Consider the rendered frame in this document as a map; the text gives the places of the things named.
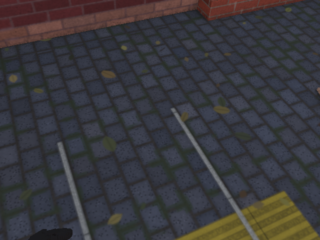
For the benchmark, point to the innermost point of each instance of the left robot hand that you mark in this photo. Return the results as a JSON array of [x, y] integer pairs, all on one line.
[[53, 234]]

